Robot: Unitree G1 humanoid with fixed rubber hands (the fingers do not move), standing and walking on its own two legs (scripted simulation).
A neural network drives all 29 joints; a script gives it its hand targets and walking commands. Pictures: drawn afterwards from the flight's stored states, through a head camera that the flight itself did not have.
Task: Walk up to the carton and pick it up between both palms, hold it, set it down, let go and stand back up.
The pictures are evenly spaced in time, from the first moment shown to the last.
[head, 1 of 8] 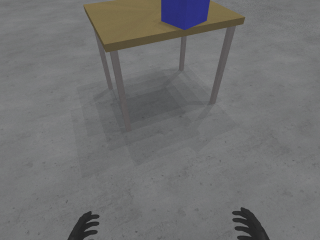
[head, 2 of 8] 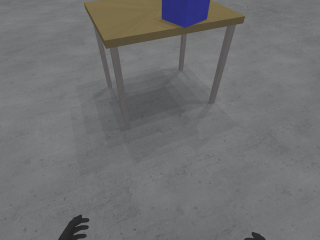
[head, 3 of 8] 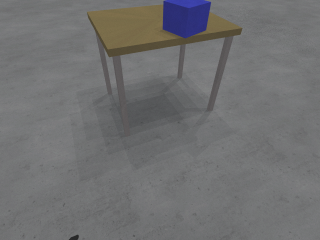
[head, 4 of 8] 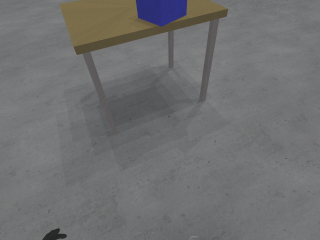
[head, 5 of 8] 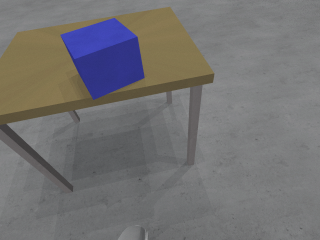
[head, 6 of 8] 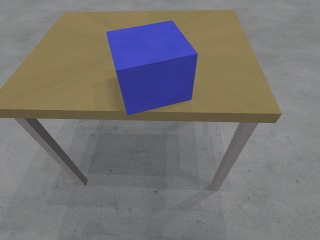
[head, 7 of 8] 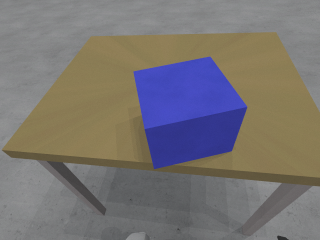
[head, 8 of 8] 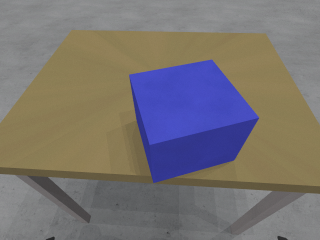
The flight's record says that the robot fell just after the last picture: no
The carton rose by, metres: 0.00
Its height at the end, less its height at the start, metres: +0.00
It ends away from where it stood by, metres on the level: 0.00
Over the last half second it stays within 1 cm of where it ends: yes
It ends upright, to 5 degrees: yes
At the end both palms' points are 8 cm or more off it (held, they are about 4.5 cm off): yes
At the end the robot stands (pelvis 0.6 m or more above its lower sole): yes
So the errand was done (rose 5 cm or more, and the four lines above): no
